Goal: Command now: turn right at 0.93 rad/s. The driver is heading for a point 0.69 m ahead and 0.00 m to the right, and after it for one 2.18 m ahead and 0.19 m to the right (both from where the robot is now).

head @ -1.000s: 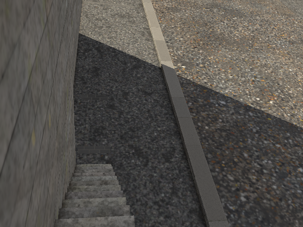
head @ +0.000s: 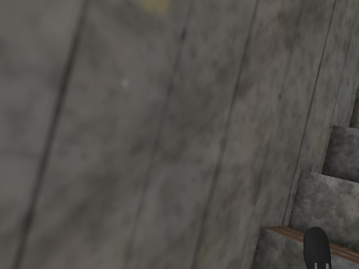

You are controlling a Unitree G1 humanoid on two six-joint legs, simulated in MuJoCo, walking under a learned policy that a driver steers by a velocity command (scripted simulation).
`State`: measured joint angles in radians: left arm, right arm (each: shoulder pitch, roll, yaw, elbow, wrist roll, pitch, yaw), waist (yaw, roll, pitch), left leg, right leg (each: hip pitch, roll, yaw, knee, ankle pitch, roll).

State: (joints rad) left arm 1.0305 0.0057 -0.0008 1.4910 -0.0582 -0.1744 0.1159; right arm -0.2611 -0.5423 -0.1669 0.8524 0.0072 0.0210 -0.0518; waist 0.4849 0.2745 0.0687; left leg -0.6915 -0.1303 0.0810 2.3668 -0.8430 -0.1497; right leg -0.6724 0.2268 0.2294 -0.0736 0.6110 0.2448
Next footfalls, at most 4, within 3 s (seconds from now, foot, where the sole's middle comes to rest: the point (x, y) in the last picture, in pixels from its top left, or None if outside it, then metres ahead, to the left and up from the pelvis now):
none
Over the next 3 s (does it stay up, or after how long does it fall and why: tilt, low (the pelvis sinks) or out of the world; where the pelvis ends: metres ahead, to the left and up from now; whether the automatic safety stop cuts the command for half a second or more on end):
falls after 0.30 s (out of the world)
